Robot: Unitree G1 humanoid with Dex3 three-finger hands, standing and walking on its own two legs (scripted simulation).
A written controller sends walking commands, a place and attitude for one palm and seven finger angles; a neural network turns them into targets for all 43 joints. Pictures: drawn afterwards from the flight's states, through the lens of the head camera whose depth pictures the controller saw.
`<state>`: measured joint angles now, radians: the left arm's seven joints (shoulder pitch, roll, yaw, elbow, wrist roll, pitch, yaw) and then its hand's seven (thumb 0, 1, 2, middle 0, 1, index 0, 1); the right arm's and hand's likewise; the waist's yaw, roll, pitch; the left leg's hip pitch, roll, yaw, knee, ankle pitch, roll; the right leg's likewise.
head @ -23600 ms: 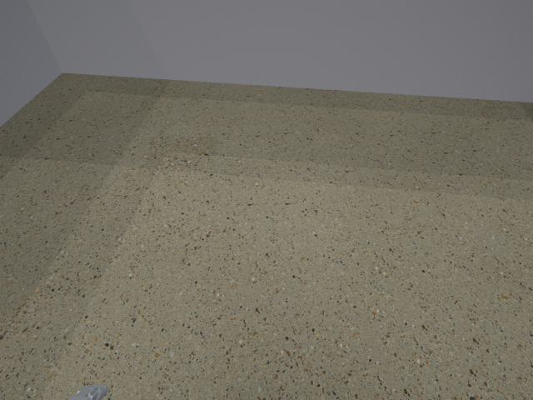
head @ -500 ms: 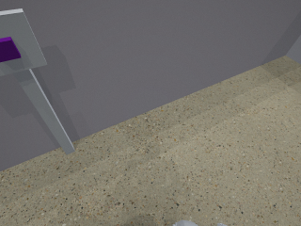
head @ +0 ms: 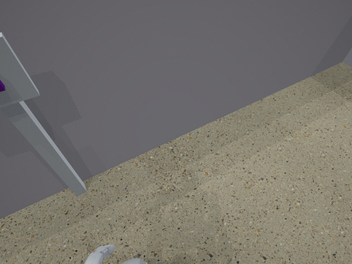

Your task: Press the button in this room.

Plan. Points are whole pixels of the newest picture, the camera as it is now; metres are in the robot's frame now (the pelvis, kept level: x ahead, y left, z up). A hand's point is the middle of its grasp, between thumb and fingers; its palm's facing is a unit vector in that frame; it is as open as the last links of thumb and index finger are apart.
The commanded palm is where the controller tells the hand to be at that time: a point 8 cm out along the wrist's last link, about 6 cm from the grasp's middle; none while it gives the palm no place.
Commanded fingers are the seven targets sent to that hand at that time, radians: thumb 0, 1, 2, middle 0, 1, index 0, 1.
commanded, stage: turn to face it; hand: left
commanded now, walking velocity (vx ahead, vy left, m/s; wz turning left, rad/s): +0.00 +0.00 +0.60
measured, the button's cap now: out of the picture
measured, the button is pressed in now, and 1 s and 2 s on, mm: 0 0 0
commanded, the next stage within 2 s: take the last steps up to it in 0.76 s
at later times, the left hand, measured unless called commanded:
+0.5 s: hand out of the picture +0.01 +0.25 -0.16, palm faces +0.28 -0.92 -0.28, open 7.4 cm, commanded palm none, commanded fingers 0.00 0.90 0.90 -0.20 -0.30 -0.20 -0.30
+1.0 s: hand out of the picture -0.11 +0.16 -0.17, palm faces +0.53 -0.82 -0.22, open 7.4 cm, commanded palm none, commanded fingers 0.00 0.90 0.90 -0.20 -0.30 -0.20 -0.30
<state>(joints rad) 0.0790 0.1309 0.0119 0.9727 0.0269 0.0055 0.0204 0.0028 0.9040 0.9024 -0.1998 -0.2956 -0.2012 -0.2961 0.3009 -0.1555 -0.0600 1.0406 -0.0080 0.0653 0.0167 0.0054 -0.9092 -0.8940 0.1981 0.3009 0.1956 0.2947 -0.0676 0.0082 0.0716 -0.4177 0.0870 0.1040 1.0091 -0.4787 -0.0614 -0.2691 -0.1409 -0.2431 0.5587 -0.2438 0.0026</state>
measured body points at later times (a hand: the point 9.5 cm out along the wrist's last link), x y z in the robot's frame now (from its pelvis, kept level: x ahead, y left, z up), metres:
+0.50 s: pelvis +0.00 +0.01 +0.01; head +0.04 +0.03 +0.45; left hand +0.00 +0.30 -0.14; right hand +0.14 -0.22 -0.13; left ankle +0.01 +0.12 -0.73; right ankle +0.01 -0.14 -0.69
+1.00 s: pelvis -0.01 -0.01 +0.00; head +0.03 +0.02 +0.45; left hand -0.13 +0.20 -0.15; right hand +0.20 -0.18 -0.14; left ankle -0.10 +0.07 -0.72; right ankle +0.03 -0.13 -0.73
